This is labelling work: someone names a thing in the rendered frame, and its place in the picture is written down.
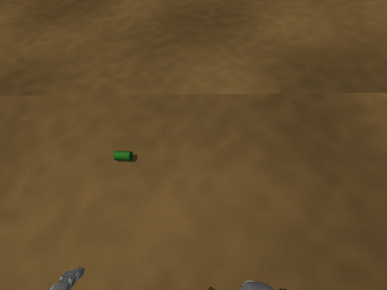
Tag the can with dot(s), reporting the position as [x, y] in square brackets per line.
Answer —
[123, 155]

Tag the left robot hand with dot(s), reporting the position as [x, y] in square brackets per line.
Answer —
[68, 279]

